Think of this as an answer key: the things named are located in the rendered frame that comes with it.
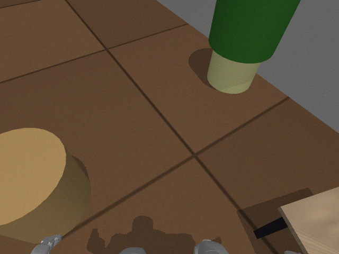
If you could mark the coffee table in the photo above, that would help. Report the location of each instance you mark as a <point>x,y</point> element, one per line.
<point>313,221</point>

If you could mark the left robot hand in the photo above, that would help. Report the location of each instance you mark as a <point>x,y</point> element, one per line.
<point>47,244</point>

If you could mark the potted plant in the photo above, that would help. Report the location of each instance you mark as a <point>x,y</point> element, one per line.
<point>243,34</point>

